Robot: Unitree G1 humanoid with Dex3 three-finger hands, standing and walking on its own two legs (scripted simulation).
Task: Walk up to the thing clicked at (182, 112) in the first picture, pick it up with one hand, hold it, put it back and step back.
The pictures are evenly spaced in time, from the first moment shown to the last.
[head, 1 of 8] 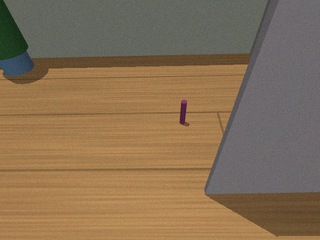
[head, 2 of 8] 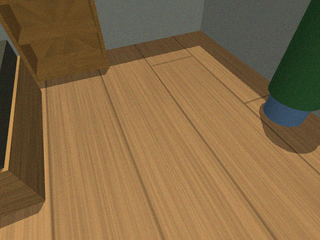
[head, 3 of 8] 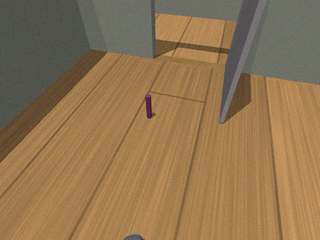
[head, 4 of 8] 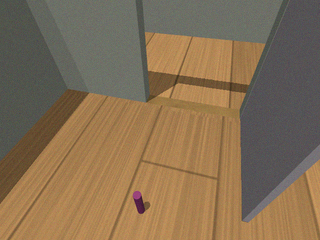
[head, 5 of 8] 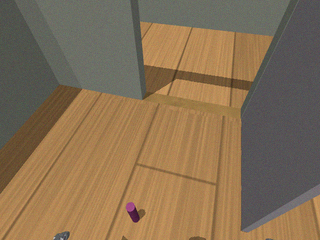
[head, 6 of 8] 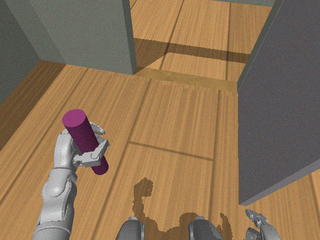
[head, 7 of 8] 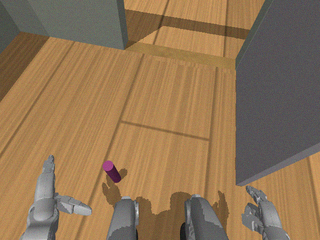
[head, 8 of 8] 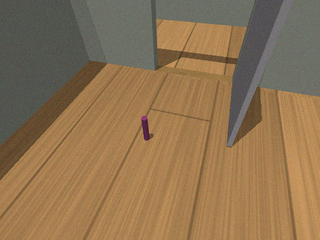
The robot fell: no
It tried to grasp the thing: yes
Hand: left
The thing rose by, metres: 0.67
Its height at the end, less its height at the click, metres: +0.00
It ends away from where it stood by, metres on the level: 0.03
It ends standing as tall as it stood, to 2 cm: yes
